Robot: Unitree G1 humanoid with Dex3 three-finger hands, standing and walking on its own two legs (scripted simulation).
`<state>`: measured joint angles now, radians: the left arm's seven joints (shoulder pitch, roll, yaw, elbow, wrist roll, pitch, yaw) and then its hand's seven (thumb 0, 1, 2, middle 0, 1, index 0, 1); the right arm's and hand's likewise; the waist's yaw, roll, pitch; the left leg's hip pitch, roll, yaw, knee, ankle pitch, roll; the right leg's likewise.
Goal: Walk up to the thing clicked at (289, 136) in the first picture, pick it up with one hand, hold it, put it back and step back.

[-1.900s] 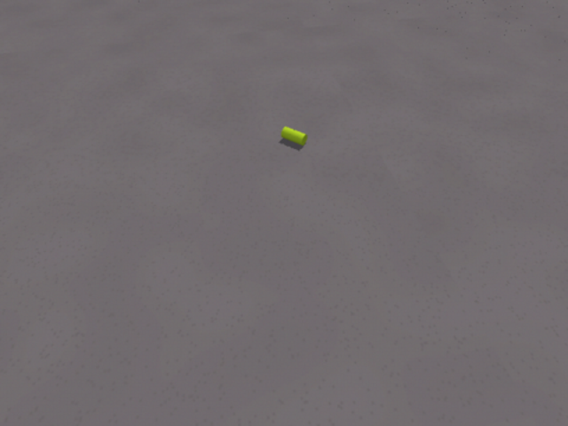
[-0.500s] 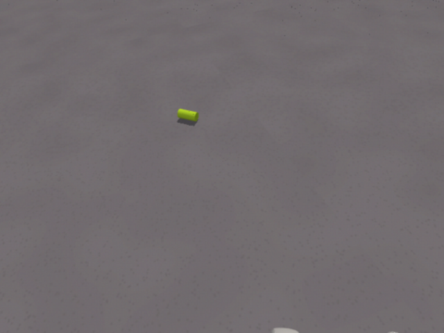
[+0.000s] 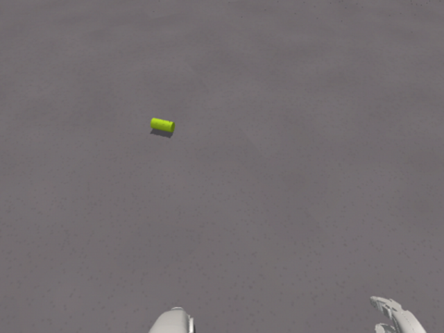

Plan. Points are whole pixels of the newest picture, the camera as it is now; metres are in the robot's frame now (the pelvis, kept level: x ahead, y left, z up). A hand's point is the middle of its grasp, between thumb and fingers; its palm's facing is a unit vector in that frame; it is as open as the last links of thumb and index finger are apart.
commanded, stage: walk up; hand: left
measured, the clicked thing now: (162, 125) +1.30 +0.38 -0.72
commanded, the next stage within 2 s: none
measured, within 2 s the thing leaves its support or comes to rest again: neither
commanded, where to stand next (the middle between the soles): +0.90 +0.30 m, yaw -14 degrees
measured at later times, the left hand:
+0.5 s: hand (101, 208) +0.38 +0.30 -0.10, palm faces -0.12 -0.88 -0.45, open 7.3 cm
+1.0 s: hand (76, 159) +0.55 +0.42 -0.13, palm faces -0.23 -0.87 -0.44, open 7.4 cm
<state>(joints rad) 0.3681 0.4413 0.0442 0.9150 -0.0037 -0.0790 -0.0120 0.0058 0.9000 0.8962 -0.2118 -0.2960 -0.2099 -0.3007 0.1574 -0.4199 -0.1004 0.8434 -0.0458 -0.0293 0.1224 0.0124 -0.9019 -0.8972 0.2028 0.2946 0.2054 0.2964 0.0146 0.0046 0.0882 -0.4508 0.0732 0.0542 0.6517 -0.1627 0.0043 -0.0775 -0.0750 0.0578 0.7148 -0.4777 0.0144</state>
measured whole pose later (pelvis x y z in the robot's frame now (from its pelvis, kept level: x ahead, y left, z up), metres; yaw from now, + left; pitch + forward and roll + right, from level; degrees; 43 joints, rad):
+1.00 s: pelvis +0.43 +0.15 +0.01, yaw -11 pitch -2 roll +0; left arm 0.29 0.46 0.04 0.95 -0.01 -0.08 0.01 0.01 0.91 0.90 -0.21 -0.30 -0.20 -0.30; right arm 0.31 -0.42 -0.08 0.82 -0.03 -0.02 0.08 0.01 -0.90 -0.90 0.20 0.29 0.21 0.30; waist -0.04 -0.02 0.08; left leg -0.27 0.05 0.14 0.63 -0.32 0.04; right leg -0.51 -0.05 -0.04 1.02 -0.41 -0.03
